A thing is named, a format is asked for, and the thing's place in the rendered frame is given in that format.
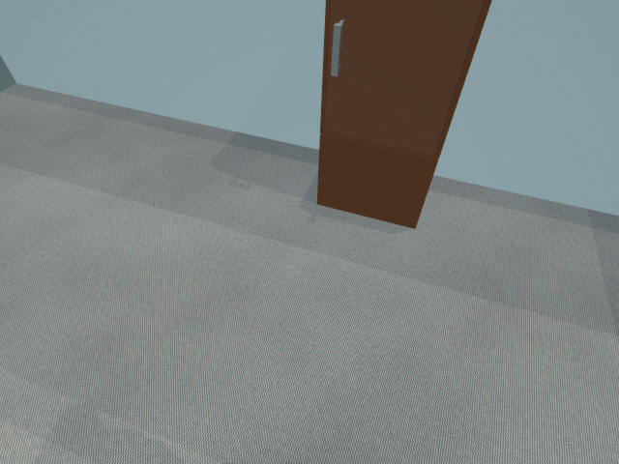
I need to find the cupboard door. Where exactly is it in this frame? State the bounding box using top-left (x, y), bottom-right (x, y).
top-left (324, 0), bottom-right (484, 155)

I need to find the handle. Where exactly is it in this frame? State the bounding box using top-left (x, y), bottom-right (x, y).
top-left (331, 20), bottom-right (344, 76)

